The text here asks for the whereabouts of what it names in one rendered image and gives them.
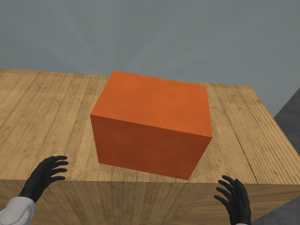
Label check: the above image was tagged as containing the pedestal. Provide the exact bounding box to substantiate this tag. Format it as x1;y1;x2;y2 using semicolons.
0;68;300;225

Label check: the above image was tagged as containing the right robot hand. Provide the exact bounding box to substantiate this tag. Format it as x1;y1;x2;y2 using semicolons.
214;175;251;225

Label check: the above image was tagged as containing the carton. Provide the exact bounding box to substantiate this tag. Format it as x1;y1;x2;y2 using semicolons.
90;70;213;180

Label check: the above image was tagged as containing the left robot hand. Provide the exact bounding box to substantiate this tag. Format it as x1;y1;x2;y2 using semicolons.
19;156;68;203

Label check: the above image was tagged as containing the robot left forearm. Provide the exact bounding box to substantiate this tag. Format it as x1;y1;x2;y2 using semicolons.
0;196;36;225

